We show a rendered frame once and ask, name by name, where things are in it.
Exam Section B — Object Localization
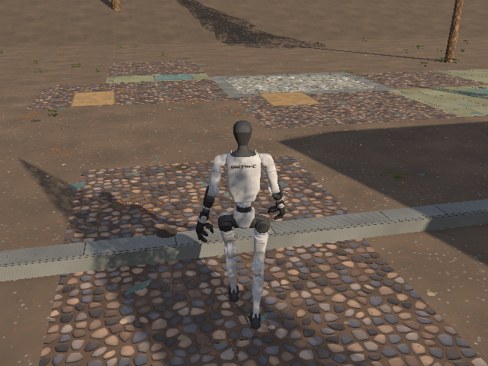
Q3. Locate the robot head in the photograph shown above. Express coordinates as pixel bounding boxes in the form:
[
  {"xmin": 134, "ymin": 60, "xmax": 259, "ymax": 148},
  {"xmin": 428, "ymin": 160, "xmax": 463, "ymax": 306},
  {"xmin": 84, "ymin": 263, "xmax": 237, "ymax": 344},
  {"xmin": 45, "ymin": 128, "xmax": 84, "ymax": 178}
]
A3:
[{"xmin": 230, "ymin": 120, "xmax": 256, "ymax": 157}]

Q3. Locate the right robot upper arm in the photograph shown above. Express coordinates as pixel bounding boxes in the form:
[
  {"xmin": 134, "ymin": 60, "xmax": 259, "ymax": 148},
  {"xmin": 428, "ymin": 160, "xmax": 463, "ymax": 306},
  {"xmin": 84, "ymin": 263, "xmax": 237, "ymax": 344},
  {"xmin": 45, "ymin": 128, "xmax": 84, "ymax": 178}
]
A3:
[{"xmin": 259, "ymin": 153, "xmax": 280, "ymax": 194}]

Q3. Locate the left robot hand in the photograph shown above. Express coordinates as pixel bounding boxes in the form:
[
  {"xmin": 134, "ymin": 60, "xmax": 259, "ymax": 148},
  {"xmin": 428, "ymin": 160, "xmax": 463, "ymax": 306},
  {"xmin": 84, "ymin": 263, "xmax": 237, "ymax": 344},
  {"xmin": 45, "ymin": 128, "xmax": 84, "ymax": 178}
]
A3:
[{"xmin": 196, "ymin": 221, "xmax": 214, "ymax": 242}]

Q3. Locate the robot left forearm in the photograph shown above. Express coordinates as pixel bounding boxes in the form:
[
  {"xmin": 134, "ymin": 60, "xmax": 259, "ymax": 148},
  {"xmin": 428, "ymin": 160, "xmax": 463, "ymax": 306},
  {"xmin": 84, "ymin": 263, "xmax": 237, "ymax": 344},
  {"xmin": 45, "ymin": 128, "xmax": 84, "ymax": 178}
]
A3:
[{"xmin": 198, "ymin": 185, "xmax": 215, "ymax": 223}]

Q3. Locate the left robot upper arm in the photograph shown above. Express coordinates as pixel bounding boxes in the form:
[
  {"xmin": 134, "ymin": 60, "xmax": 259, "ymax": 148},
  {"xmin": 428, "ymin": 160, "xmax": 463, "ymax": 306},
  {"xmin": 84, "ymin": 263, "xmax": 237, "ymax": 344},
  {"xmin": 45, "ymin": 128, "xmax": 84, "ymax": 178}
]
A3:
[{"xmin": 207, "ymin": 154, "xmax": 227, "ymax": 197}]

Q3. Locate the right robot hand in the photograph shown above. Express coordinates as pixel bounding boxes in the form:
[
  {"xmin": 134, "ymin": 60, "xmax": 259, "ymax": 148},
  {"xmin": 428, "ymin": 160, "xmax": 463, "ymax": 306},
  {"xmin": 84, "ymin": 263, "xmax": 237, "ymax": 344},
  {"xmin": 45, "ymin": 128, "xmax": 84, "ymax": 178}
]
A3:
[{"xmin": 268, "ymin": 205, "xmax": 286, "ymax": 220}]

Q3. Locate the robot right forearm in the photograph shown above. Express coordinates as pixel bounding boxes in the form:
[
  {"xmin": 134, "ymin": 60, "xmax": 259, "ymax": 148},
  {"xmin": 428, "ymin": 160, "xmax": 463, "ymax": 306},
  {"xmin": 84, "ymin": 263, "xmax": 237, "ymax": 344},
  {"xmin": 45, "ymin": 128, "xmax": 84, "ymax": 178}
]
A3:
[{"xmin": 272, "ymin": 183, "xmax": 284, "ymax": 208}]

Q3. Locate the robot left foot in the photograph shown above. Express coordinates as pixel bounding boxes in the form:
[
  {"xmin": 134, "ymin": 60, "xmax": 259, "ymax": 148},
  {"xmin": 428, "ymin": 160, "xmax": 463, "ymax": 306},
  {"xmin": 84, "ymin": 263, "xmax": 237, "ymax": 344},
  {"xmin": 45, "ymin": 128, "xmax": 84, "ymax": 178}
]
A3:
[{"xmin": 229, "ymin": 285, "xmax": 239, "ymax": 303}]

